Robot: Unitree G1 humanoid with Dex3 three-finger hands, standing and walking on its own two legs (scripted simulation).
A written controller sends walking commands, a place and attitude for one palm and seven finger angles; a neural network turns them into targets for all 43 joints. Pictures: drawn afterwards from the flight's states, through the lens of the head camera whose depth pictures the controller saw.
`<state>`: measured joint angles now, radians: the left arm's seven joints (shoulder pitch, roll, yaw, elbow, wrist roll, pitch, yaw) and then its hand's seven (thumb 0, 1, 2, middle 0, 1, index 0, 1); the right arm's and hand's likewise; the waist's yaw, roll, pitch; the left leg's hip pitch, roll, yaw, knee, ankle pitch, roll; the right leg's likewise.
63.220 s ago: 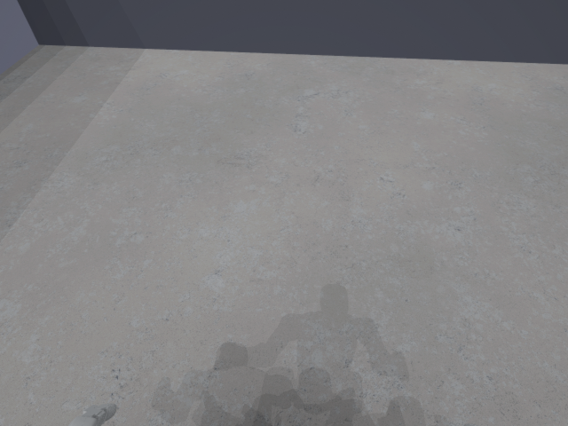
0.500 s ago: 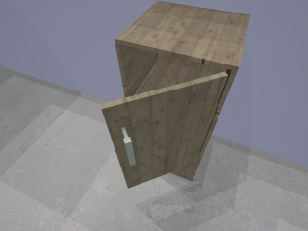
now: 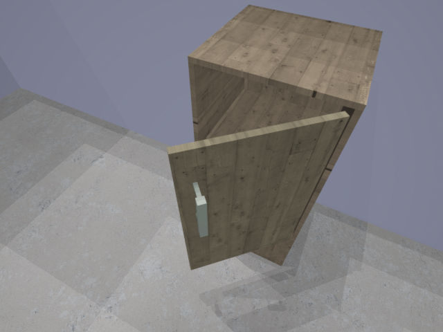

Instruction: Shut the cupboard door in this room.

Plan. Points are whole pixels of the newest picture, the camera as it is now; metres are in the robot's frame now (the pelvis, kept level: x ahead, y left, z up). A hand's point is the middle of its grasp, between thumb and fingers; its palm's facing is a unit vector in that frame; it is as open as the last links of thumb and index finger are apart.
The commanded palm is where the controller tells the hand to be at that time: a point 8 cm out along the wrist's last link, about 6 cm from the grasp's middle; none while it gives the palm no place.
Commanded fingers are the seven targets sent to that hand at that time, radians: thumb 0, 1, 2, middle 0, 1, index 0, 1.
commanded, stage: stand and wait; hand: left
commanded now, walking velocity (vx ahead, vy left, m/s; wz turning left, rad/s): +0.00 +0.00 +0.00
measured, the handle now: (199, 210) +0.37 +0.08 -0.05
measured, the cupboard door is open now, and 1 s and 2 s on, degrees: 44 44 44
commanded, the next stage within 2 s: look at it before walking up in 0.06 s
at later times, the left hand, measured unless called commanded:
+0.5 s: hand out of the picture +0.02 +0.20 -0.17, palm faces +0.05 -0.98 -0.21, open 7.4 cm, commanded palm none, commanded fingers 0.00 0.90 0.90 -0.20 -0.30 -0.20 -0.30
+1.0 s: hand out of the picture +0.03 +0.21 -0.18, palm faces -0.03 -0.97 -0.24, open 7.4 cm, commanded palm none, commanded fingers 0.00 0.90 0.90 -0.20 -0.30 -0.20 -0.30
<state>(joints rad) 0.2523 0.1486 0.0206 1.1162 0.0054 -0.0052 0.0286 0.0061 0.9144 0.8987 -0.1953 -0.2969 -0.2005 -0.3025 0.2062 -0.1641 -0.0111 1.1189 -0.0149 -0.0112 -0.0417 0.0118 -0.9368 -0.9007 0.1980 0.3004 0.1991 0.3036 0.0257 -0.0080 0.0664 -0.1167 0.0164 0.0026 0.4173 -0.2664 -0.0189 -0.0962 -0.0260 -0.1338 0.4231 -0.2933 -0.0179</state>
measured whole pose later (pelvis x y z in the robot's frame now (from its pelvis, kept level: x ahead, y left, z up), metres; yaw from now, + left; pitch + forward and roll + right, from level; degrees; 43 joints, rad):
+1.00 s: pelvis -0.01 +0.01 -0.01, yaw -7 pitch -1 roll +2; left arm 0.21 0.21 0.06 1.05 0.01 0.06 0.00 0.00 0.91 0.90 -0.20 -0.30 -0.20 -0.30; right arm 0.17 -0.17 -0.03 1.04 -0.02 0.00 -0.05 0.01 -0.91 -0.90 0.20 0.30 0.20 0.30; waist 0.04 -0.02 0.11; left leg -0.15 0.02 0.13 0.47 -0.30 0.00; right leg -0.25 -0.03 -0.03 0.67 -0.41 0.01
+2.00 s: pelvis +0.05 -0.03 -0.01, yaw -37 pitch +4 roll +0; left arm 0.31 0.27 0.09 0.88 0.01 0.05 0.01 0.01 0.90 0.90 -0.20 -0.30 -0.20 -0.30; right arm 0.07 -0.20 -0.03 0.81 0.00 0.01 -0.02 0.01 -0.91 -0.90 0.20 0.30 0.20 0.30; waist 0.06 -0.04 0.07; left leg -0.29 -0.04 -0.08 0.52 -0.30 -0.01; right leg -0.31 0.20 0.31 0.63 -0.37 -0.04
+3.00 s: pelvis +0.10 -0.07 -0.01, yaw -71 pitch +2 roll +1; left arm 0.40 0.17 0.08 0.99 0.01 0.04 -0.01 0.00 0.90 0.90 -0.20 -0.30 -0.20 -0.30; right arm 0.05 -0.17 -0.04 0.84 -0.01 0.00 -0.03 0.01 -0.91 -0.90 0.20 0.30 0.20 0.30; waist 0.11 -0.06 0.09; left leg -0.24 -0.01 0.00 0.52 -0.31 0.00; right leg -0.43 0.09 0.10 0.67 -0.34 -0.01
